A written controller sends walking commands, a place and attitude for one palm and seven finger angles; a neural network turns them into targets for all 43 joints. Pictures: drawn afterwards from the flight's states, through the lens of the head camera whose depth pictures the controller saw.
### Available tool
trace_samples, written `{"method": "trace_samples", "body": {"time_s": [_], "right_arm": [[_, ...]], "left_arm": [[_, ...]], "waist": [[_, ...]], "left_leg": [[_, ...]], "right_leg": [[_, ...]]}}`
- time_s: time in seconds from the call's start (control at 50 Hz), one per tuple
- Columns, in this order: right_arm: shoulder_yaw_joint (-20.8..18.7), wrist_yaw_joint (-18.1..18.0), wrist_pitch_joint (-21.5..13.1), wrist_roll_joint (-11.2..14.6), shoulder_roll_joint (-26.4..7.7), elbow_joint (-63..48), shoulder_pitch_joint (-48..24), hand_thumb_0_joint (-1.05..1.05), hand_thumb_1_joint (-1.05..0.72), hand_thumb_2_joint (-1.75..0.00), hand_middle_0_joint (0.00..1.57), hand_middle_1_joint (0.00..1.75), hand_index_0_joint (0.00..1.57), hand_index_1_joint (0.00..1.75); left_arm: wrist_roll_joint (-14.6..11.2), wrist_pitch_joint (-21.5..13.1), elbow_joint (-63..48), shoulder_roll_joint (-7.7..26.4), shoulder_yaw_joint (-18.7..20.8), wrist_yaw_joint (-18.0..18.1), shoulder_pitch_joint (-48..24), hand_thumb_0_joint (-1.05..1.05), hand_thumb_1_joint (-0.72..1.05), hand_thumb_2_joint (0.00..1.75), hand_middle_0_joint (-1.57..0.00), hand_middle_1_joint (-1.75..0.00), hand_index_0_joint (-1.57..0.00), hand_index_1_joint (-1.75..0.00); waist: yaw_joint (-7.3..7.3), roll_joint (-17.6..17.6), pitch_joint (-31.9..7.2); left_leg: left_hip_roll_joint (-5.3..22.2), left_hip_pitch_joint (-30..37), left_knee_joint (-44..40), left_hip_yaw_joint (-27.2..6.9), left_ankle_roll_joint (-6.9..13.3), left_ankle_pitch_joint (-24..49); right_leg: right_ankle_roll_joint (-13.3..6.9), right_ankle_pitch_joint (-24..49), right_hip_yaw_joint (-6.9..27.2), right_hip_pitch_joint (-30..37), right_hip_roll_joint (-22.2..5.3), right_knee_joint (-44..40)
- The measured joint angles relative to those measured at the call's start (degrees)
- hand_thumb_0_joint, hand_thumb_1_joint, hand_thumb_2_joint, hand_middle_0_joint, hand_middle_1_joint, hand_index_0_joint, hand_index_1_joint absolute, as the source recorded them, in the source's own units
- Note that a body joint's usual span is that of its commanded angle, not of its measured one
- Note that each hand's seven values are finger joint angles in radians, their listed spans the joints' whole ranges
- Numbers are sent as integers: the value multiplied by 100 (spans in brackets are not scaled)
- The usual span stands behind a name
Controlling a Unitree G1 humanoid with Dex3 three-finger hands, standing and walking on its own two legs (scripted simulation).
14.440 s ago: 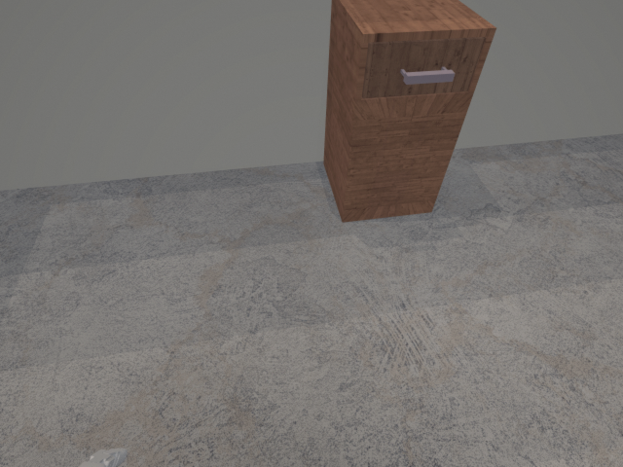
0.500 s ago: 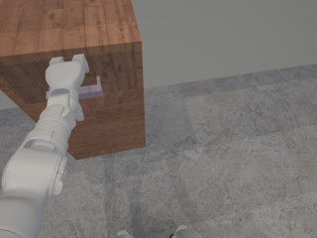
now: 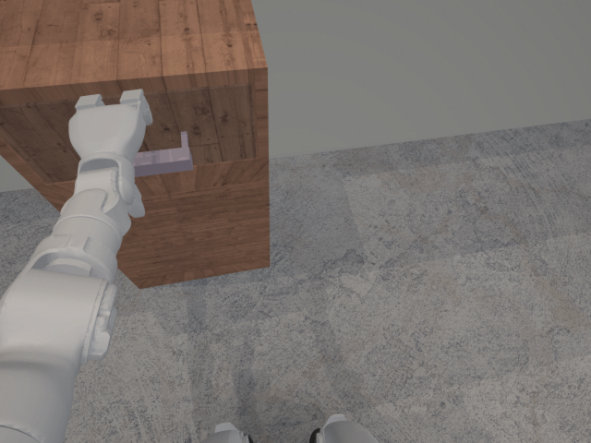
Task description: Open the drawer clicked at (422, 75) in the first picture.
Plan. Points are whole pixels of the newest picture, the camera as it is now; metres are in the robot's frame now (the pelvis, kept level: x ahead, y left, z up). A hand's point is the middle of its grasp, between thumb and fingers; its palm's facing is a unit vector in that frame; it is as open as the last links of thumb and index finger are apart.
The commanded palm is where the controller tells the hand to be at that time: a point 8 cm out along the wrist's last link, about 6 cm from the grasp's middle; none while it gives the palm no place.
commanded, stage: move the hooked fingers above the handle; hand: left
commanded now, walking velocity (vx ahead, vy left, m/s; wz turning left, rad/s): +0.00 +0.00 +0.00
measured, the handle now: (141, 153) +0.58 +0.20 -0.03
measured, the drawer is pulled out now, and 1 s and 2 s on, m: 0.00 0.00 0.00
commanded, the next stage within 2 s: none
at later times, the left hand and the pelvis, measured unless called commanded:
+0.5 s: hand (107, 175) +0.49 +0.22 +0.03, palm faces -0.08 +0.00 -1.00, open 13.8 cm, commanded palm +0.49 +0.19 +0.08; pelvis +0.00 +0.01 +0.01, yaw -1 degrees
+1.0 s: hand (124, 173) +0.50 +0.20 +0.02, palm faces -0.18 -0.05 -0.98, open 13.8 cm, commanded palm +0.50 +0.18 +0.08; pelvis +0.00 +0.00 +0.00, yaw -1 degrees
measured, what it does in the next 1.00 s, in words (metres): stands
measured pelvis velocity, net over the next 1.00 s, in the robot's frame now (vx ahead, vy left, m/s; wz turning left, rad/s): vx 0.00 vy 0.00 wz -0.02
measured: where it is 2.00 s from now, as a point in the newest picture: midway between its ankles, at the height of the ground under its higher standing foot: outside the picture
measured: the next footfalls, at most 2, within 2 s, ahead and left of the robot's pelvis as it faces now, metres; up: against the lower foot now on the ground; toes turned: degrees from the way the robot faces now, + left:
none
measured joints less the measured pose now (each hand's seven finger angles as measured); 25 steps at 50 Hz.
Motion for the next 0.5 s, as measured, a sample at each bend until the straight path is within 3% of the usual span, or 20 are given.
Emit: {"method": "trace_samples", "body": {"time_s": [0.12,0.22,0.3,0.4,0.5], "right_arm": [[14,26,65,26,31,-56,70,0,-91,-90,20,30,21,30],[0,-6,79,5,130,-6,244,0,-91,-90,20,30,21,30],[4,23,108,-43,167,70,292,0,-91,-90,20,30,21,30],[30,105,163,-27,157,102,205,1,-91,-90,20,30,21,30],[3,107,147,56,158,70,138,1,-91,-90,20,30,21,30]], "left_arm": [[-109,260,92,-14,-33,-291,78,0,-48,30,-31,-120,-32,-120],[-157,-142,-367,-136,-22,-487,432,0,-48,30,-31,-120,-32,-120],[-44,-383,-608,-216,136,-234,602,0,-48,30,-32,-120,-33,-120],[34,44,-347,-158,194,118,561,0,-48,30,-31,-120,-32,-120],[-173,398,-114,-138,-105,-169,506,0,-48,30,-31,-120,-32,-120]], "waist": [[26,61,5],[98,74,-33],[128,89,-91],[150,125,-92],[211,113,15]], "left_leg": [[20,74,-59,78,26,-10],[16,212,-119,99,38,-28],[13,256,-84,110,43,-69],[5,271,-66,142,57,-67],[-23,389,-195,120,65,32]], "right_leg": [[34,31,81,49,19,-73],[51,29,105,188,18,-149],[56,-7,117,230,15,-117],[64,-10,149,222,5,-70],[74,73,126,351,-17,-193]]}}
